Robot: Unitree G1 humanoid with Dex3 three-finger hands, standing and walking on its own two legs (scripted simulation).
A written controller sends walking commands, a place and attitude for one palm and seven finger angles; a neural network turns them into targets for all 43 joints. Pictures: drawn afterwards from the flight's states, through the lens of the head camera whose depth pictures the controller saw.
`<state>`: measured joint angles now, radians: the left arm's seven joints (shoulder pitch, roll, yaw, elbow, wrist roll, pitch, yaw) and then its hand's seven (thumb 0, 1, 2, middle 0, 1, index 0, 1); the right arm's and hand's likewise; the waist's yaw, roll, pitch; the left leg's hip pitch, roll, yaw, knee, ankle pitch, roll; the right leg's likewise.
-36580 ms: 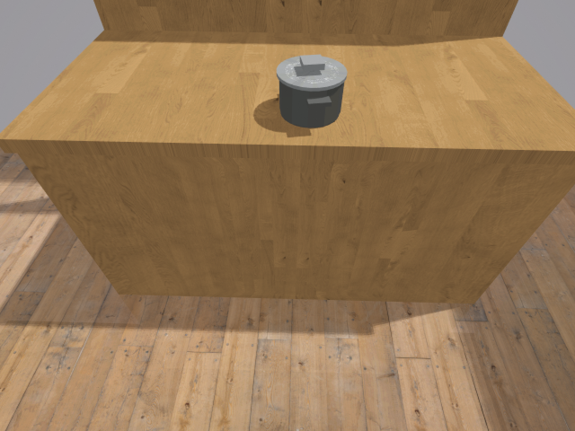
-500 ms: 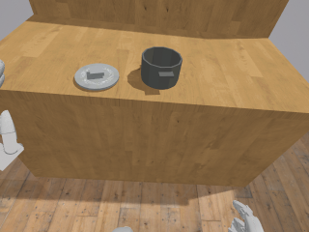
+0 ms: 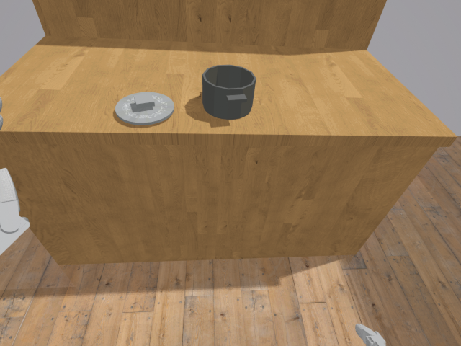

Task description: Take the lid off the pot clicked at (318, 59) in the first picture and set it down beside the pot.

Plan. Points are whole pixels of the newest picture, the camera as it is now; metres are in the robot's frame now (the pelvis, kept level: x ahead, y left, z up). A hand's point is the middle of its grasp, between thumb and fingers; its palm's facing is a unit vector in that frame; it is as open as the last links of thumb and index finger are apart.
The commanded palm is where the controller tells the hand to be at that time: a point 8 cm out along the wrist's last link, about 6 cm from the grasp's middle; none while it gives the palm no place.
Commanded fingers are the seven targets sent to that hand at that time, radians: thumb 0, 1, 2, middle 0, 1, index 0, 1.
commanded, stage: stop stepping back and stand still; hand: left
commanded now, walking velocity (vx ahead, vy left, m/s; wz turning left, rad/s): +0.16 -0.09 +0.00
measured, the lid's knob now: (144, 100) +0.73 +0.27 +0.04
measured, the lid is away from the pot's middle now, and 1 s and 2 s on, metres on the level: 0.25 0.25 0.25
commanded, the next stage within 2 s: let the arm hang, fingers relaxed in 0.40 s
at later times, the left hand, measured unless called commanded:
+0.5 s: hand (3, 231) +0.19 +0.26 +0.21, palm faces +0.44 -0.79 -0.42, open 7.4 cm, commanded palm none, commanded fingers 0.00 0.90 0.90 -0.20 -0.30 -0.20 -0.30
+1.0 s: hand out of the picture -0.01 +0.21 -0.17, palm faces +0.04 -0.97 -0.22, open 7.1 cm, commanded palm none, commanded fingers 0.00 0.90 0.90 -0.20 -0.30 -0.20 -0.30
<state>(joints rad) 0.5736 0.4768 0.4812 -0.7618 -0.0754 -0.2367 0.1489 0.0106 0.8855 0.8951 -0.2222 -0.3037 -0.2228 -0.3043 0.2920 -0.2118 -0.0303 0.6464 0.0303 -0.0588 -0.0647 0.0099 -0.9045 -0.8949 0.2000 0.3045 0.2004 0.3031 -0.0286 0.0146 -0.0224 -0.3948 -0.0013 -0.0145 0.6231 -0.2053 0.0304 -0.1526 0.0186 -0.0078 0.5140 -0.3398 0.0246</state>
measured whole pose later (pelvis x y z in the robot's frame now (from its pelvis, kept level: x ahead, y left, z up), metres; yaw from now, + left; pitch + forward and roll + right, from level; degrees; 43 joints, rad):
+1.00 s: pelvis +0.01 +0.02 +0.01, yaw +2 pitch +0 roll -1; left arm 0.30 0.22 0.01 1.05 0.00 0.04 0.03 -0.01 0.96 0.90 -0.21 -0.30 -0.20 -0.30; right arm 0.31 -0.17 -0.02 1.00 0.00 0.03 -0.04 0.00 -0.91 -0.90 0.20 0.30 0.20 0.30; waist -0.01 -0.02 0.10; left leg -0.25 -0.02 -0.03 0.53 -0.28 0.03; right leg -0.14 0.03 -0.04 0.45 -0.31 -0.02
